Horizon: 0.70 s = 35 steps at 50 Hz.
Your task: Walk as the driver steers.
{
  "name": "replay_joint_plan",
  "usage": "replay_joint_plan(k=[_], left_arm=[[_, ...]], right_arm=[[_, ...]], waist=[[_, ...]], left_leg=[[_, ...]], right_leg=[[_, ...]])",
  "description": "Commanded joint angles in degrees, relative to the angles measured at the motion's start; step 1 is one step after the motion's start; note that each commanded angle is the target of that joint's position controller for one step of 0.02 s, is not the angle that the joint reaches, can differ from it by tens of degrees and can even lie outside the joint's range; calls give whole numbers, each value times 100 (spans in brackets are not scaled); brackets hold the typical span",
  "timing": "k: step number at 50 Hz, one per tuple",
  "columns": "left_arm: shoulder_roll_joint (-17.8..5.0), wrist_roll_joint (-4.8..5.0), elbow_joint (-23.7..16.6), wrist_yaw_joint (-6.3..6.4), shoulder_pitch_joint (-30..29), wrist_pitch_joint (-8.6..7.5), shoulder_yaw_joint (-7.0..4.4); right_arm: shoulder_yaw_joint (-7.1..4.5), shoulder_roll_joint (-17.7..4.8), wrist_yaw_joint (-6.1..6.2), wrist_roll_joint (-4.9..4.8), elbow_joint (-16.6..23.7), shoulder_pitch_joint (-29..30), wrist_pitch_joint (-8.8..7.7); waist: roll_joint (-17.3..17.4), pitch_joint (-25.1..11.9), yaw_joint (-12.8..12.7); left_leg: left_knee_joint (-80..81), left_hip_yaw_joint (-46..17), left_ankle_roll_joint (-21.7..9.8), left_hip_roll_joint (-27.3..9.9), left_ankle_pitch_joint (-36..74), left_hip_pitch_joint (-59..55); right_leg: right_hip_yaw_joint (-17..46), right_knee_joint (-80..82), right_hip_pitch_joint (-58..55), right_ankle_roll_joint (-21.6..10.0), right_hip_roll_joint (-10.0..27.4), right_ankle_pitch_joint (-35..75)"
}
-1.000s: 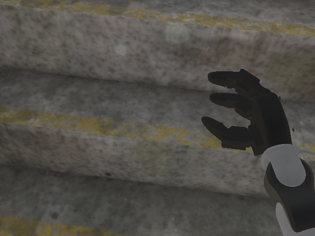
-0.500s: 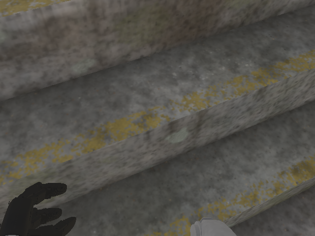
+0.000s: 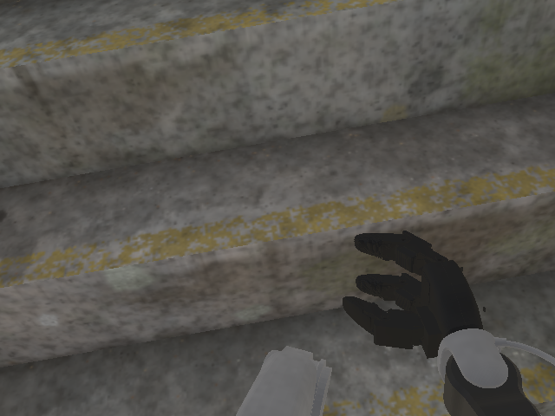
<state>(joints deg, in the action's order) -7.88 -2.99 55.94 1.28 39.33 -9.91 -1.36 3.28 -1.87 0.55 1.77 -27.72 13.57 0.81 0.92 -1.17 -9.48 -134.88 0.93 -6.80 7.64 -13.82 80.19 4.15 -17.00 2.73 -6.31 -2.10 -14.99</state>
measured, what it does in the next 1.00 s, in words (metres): climbs, turning left: left foot 0.22 m higher, then right foot 0.22 m higher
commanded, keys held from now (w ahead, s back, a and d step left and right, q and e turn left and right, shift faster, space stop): w+q+shift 0.58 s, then w+shift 0.42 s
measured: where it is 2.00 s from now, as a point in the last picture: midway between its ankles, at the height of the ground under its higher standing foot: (257, 237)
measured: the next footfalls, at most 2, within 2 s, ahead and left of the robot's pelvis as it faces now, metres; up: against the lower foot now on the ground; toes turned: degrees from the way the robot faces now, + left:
left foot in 0.16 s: +0.17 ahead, +0.06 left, +0.22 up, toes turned +17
right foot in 0.62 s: +0.41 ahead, -0.16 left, +0.44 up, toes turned +16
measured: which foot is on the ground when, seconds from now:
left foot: up 0.00-0.14, down 0.16-0.62, up 0.64-1.00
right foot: down 0.00-0.18, up 0.20-0.60, down 0.62-1.00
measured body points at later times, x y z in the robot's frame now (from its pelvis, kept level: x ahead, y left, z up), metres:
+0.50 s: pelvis +0.19 -0.02 +0.20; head +0.21 -0.06 +0.64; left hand +0.44 +0.20 +0.25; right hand +0.34 -0.24 +0.05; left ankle +0.13 +0.05 -0.53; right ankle +0.29 -0.13 -0.17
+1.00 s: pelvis +0.41 +0.01 +0.40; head +0.37 +0.01 +0.85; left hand +0.48 +0.32 +0.32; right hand +0.61 -0.21 +0.32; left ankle +0.38 +0.11 -0.12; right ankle +0.37 -0.17 -0.31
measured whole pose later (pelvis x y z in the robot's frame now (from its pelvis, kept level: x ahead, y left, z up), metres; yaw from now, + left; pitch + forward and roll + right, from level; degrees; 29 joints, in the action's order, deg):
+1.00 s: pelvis +0.41 +0.01 +0.40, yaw +30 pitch +1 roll -2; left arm -15.8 -5.8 49.3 1.4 6.1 -7.8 -3.4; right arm -4.8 -14.2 0.7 1.8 -37.4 -16.4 2.0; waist 0.6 -5.5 11.2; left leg -101.0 -2.6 -7.1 6.0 -18.2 51.6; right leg -13.1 -34.0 4.8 4.7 6.9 -28.0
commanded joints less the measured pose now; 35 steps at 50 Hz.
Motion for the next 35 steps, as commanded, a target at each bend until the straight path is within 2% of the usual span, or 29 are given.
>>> replay_joint_plan(k=[1,2,3,4,5,6,7,8,9,10,11,12,13,14,15,17,18,19,21,24,27,28,29,30,31,32,33,34,35], left_arm=[[-692,100,-180,242,114,-7,-53],[-674,167,-233,277,-182,61,-71],[-848,407,-395,385,-387,112,-76],[-1190,527,-419,505,-75,122,-129],[-1240,697,-444,635,219,90,-76],[-1449,689,-602,531,123,113,-206],[-1180,818,-703,512,672,164,-166],[-1666,788,-823,330,186,91,-236],[-2061,574,-1346,142,-1225,4,-409],[-1311,255,-1954,-4,-2510,20,-289],[-480,-91,-2602,-91,-3461,43,-54],[71,-130,-3154,-106,-3956,99,139],[442,-146,-3389,-85,-3797,201,321],[524,-147,-3502,-37,-3609,323,426],[403,-65,-3344,20,-3270,481,438],[-30,153,-3153,146,-3247,592,334],[-175,212,-3069,164,-3288,622,303],[-53,181,-3134,165,-3803,625,339],[347,-41,-3556,212,-4838,505,506],[393,-211,-4047,-12,-5913,284,656],[508,-158,-4451,-132,-6632,462,831],[827,43,-4286,-168,-5894,602,968],[484,180,-4029,-57,-5129,704,787],[-260,197,-3371,35,-3473,750,332],[-916,334,-2965,29,-2102,680,-68],[-1737,81,-2535,128,-1029,590,-381],[-1941,184,-2405,178,-1634,462,-473],[-1451,409,-2390,119,-2453,515,-418],[-1042,395,-2136,78,-3437,523,-254]], right_arm=[[23,-129,-79,-80,725,1232,88],[16,-212,-70,-159,521,727,76],[6,-363,-53,-247,309,287,47],[-26,-468,-38,-427,233,27,134],[-310,-984,-80,-532,-62,-384,301],[-443,-1139,-16,-346,-134,-836,320],[-526,-1380,-78,-193,-532,-653,158],[-558,-1346,-53,-288,-775,-1741,161],[-666,-1618,-49,-196,-929,-2733,209],[-810,-1757,68,-69,-976,-1814,306],[-837,-1575,148,53,-744,-987,276],[-784,-1522,252,169,-922,-918,156],[-638,-1137,307,233,-1256,-1064,57],[-541,-904,332,305,-1502,-1231,-78],[-516,-979,323,310,-1478,-1213,-200],[-726,-1668,221,64,-1401,-960,-509],[-740,-1678,212,3,-1490,-1200,-604],[-768,-1822,222,-73,-1732,-1886,-714],[-885,-1811,167,-12,-2167,-3399,-798],[-951,-1733,274,72,-2226,-4263,-813],[-990,-1695,307,9,-2063,-3887,-814],[-1058,-1850,362,-168,-1913,-3038,-733],[-1069,-2020,234,-152,-1888,-3191,-804],[-1149,-2453,56,-301,-1741,-2946,-1015],[-1301,-2650,-121,-261,-1716,-2529,-1132],[-1247,-2168,-334,-408,-1412,-1819,-1207],[-981,-1066,-331,-130,-1031,-2289,-1230],[-836,-524,-305,118,-1064,-2503,-1201],[-849,-620,-275,231,-1096,-2609,-1069]], waist=[[-741,477,281],[-930,95,600],[-909,-391,830],[-1148,-890,869],[-1469,-1317,1065],[-2047,-1304,1132],[-1556,-1356,569],[-1256,-1945,1157],[-627,-2219,1937],[1021,-1680,1633],[350,-1070,1447],[111,-386,1150],[-381,395,584],[-633,805,227],[-754,927,-8],[-479,719,-36],[-591,709,79],[-234,472,519],[-55,476,1415],[-380,508,1779],[-307,14,1669],[148,-821,1082],[239,-1246,895],[163,-2415,229],[168,-2932,-576],[-1639,-3011,-1026],[-2682,-3165,-195],[-1748,-2842,308],[-1185,-1917,1058]], left_leg=[[1304,1134,-138,-354,-58,-927],[2540,1330,-379,-376,-419,-2072],[4076,1511,-522,-241,-1096,-3554],[4917,1620,-436,47,-2156,-4383],[4658,2293,-122,703,-3356,-4985],[5608,2148,-192,781,-4077,-5007],[6583,1825,-583,851,-3582,-6750],[6907,857,-696,536,-2310,-7399],[7779,-360,-906,284,-2377,-7876],[9363,-3656,-1927,-974,-3177,-7077],[10088,-4785,-2090,-1527,-3827,-5705],[10579,-4751,-1898,-1716,-3994,-4715],[10912,-4284,-1411,-1720,-3851,-3656],[11195,-4006,-1107,-1673,-3560,-2902],[11260,-3491,-977,-1585,-3006,-2502],[11625,-2644,-1351,-1514,-1884,-2227],[11505,-2418,-1375,-1364,-1758,-2285],[11641,-2637,-1463,-1330,-1561,-3227],[11744,-3448,-1500,-1434,-1854,-5796],[11781,-3436,-1204,-1546,-1583,-7654],[12890,-2719,-1106,-1351,-419,-6307],[13801,-1662,-1128,-1410,1030,-4439],[13263,-1470,-1172,-1316,2706,-4272],[11800,-1200,-1190,-1461,7520,-5250],[9869,-1328,-941,-1443,8501,-5766],[7447,-1075,-477,-712,6581,-4362],[4910,-2107,-156,208,1526,-2472],[2884,-2179,5,36,1575,-2156],[2161,-1691,-10,-129,1917,-1478]], right_leg=[[368,1804,1101,142,1196,2823],[-547,1413,747,248,1023,5417],[-1243,916,762,271,964,8491],[-918,471,441,87,1308,10319],[-736,-332,38,34,1500,13235],[-543,-1544,-351,-44,1881,14637],[-510,-2491,1176,564,1580,14532],[-358,-3474,1747,404,1804,12031],[-401,-5340,2605,191,1185,7527],[-268,-8429,4539,444,-355,1875],[459,-11091,5398,430,-353,1544],[674,-11883,5904,369,-278,1149],[679,-11564,6078,335,-80,979],[776,-11258,6119,366,115,548],[763,-10791,5905,510,294,304],[-90,-10813,5413,616,306,690],[-210,-10467,5305,667,478,850],[-437,-11218,5924,573,485,437],[144,-12418,8289,383,546,-962],[439,-11661,9500,185,710,-1686],[-343,-8752,7029,379,836,-820],[-708,-6806,3307,54,721,-1516],[-833,-6388,1560,24,508,-2433],[-1175,-6303,206,193,-156,-2879],[-699,-5054,-266,163,-46,-2809],[2331,-3052,-999,-124,1029,-4337],[5187,-1432,-1795,-153,2335,-4763],[5161,-939,-895,185,2412,-4171],[3575,-1739,-210,-106,2273,-3448]])
Velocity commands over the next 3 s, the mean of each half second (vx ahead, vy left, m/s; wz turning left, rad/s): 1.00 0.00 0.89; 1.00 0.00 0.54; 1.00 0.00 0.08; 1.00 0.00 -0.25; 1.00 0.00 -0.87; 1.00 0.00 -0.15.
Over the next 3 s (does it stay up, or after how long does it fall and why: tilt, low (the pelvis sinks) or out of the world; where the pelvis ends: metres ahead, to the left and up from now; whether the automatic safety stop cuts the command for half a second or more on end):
stays up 0.92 0.15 0.90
